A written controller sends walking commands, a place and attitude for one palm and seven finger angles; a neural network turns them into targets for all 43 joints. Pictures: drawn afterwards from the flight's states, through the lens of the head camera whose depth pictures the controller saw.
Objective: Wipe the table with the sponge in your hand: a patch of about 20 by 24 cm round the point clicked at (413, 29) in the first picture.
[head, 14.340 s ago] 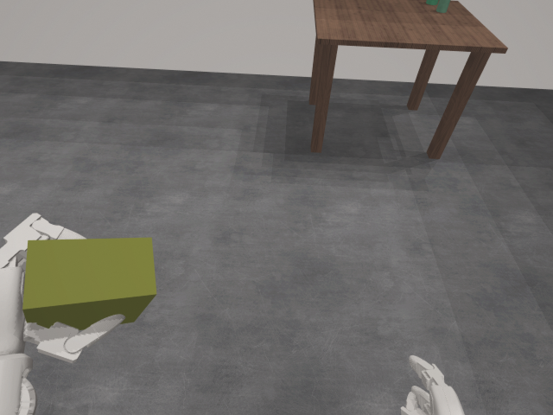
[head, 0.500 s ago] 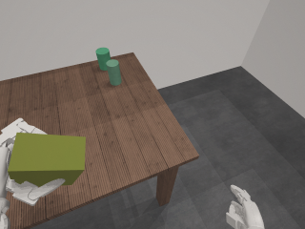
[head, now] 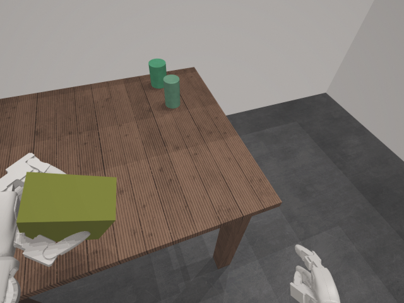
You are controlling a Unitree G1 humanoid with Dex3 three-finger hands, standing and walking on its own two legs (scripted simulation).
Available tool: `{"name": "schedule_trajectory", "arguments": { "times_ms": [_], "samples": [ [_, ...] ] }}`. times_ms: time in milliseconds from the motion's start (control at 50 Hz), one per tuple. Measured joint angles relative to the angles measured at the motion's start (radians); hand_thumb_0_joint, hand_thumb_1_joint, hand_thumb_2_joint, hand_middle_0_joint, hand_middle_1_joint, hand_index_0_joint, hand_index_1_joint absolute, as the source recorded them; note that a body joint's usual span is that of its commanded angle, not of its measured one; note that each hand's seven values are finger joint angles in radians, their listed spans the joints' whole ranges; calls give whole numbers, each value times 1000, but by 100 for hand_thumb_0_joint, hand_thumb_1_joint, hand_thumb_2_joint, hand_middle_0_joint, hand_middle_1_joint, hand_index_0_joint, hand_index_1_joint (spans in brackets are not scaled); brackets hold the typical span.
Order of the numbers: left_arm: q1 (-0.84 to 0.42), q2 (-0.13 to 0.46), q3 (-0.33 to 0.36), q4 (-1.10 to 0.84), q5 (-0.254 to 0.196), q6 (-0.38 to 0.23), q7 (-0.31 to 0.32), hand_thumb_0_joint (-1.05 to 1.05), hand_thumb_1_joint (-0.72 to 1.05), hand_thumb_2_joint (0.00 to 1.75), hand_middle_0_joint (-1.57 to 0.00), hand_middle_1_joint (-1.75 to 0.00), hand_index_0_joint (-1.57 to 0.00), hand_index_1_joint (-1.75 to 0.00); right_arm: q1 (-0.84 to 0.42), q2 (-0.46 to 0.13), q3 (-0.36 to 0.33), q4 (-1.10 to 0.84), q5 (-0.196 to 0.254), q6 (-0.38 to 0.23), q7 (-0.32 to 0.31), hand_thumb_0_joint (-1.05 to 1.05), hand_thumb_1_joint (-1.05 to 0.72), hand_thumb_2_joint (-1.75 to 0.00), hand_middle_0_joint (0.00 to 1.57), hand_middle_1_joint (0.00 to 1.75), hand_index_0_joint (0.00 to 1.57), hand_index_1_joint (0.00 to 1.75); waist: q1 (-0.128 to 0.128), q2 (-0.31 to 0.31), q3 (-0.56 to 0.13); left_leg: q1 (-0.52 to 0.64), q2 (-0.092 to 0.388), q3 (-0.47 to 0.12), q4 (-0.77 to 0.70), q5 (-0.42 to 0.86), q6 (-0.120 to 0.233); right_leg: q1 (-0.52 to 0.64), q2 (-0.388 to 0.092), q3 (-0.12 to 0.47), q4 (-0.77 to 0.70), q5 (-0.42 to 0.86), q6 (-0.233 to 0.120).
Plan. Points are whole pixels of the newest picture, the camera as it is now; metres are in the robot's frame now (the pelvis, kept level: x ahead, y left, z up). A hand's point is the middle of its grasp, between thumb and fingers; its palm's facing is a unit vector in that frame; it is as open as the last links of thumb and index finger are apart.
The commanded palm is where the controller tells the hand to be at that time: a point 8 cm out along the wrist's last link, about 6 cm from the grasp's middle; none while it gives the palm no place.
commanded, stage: come to a stop and stand still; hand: left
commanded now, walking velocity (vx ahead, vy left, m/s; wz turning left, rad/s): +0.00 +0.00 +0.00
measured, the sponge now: (81, 211) +0.22 +0.21 +0.13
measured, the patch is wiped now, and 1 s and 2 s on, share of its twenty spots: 0.00 0.00 0.00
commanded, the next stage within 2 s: look again from close up in 0.32 s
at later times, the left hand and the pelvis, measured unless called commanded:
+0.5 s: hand (21, 180) +0.24 +0.29 +0.16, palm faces +0.38 -0.80 -0.47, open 10.5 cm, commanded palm +0.16 +0.29 +0.17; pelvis +0.00 +0.01 +0.00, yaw -1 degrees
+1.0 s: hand (51, 186) +0.26 +0.26 +0.14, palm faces +0.19 -0.79 -0.58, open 10.5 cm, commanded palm +0.19 +0.29 +0.17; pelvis +0.02 +0.01 -0.01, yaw -1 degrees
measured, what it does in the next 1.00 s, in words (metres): stands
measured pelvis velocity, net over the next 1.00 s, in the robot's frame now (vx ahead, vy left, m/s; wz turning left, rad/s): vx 0.02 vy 0.01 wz -0.03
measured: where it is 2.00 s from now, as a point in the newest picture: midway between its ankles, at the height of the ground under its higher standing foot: outside the picture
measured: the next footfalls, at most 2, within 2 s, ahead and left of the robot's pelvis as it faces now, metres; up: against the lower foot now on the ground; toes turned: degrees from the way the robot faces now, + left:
none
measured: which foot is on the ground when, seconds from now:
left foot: down 0.00-1.00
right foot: down 0.00-1.00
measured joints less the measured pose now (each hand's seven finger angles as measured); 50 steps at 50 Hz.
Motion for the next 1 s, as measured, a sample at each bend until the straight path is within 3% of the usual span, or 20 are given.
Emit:
{"name": "schedule_trajectory", "arguments": {
  "times_ms": [200, 420, 460, 500, 540, 580, 660, 760, 780, 800, 840, 900, 960, 1000],
  "samples": [
    [1, 1, 6, -9, 11, -16, 2, -2, -52, 102, -67, -136, -69, -136, 11, 7, 0, 2, -7, -16, 4, 1, -90, -90, 20, 30, 20, 30, 7, -19, 1, 8, -26, 20, -21, 10, 24, -3, -27, 18, -7, 9, 24],
    [-11, -10, -1, 7, 12, -14, -1, -2, -52, 102, -67, -136, -69, -136, 2, 16, 3, 3, -11, -19, 7, 1, -90, -90, 20, 30, 20, 30, 10, -12, 1, 17, -30, 31, -31, 9, 28, 1, -32, 29, -12, 9, 30],
    [-139, 74, 30, 67, 74, -48, -46, -2, -52, 102, -67, -136, -69, -135, 21, 19, -8, 1, -30, -43, 1, 1, -90, -90, 20, 30, 20, 30, 45, -17, 6, -24, -21, 22, 9, -1, 26, -30, -23, 20, 12, 3, 25],
    [-260, 107, 79, 174, 64, -85, -46, -2, -52, 102, -67, -136, -69, -135, 13, 23, -8, 17, -25, -43, 13, 1, -90, -90, 20, 30, 20, 30, 61, -29, 10, -37, -17, 26, 20, -3, 22, -53, -21, 25, 39, -5, 18],
    [-296, 83, 123, 203, 46, -84, -26, -2, -52, 102, -67, -136, -69, -135, 5, 21, -7, 15, -22, -47, 30, 1, -90, -90, 20, 30, 20, 30, 48, -28, 12, -36, -13, 36, 29, -9, 21, -57, -17, 35, 48, -7, 19],
    [-253, 40, 131, 164, 32, -92, -7, -2, -52, 102, -67, -136, -69, -135, 5, 16, -10, 8, -18, -57, 45, 1, -90, -90, 20, 30, 20, 30, 28, -25, 8, -33, -11, 48, 34, -17, 24, -58, -17, 48, 53, -10, 23],
    [-111, -26, 42, 66, 36, -128, -19, -2, -52, 102, -67, -136, -69, -135, 26, 9, -18, -1, -18, -68, 45, 1, -90, -90, 20, 30, 20, 30, 1, -26, -5, -30, -15, 58, 36, -30, 31, -57, -21, 58, 52, -17, 31],
    [-49, 16, 19, 47, 47, -151, -43, -2, -53, 102, -68, -135, -70, -134, 44, 17, -18, 9, -21, -62, 19, 1, -91, -90, 20, 30, 20, 30, -2, -51, 10, -33, -20, 48, 40, -36, 32, -54, -25, 48, 55, -28, 31],
    [-86, 66, 22, 53, 55, -146, -49, -2, -53, 102, -68, -135, -70, -134, 67, 10, -1, -14, -1, -55, -5, 1, -91, -90, 20, 30, 20, 30, 8, -53, 14, -47, -20, 37, 55, -41, 32, -64, -21, 45, 73, -43, 37],
    [-155, 129, 35, 70, 88, -133, -68, -2, -53, 102, -68, -135, -70, -134, 83, 7, 2, -16, -15, -58, -14, 1, -91, -90, 20, 30, 20, 30, 30, -59, 20, -55, -25, 30, 71, -47, 29, -77, -20, 48, 107, -47, 19],
    [-279, 191, 69, 121, 85, -71, -94, -2, -53, 102, -68, -135, -70, -134, 73, -4, 5, 20, -37, -55, 10, 1, -91, -90, 20, 30, 20, 30, 44, -59, 18, -63, -36, 19, 95, -59, 22, -89, -29, 41, 154, -83, 1],
    [-321, 154, 132, 149, 17, 65, -132, -2, -53, 102, -68, -135, -70, -134, 23, -29, 14, 66, -27, -34, 41, 1, -90, -90, 20, 30, 20, 30, 38, -23, -9, -55, -28, 26, 113, -79, 21, -76, -24, 49, 153, -97, 21],
    [-230, 108, 109, 108, 59, 159, -158, -2, -53, 102, -68, -135, -70, -134, -9, -35, 6, 49, -16, -11, 56, 1, -90, -90, 20, 30, 20, 30, 23, 6, -32, -48, -24, 35, 112, -87, 21, -75, -20, 58, 155, -101, 21],
    [-140, 94, 58, 61, 98, 171, -174, -2, -53, 102, -68, -135, -70, -134, -27, -33, 3, 22, -19, 1, 58, 1, -90, -90, 20, 30, 20, 30, 18, 16, -35, -51, -20, 37, 119, -92, 20, -81, -17, 60, 167, -109, 18]
  ]
}}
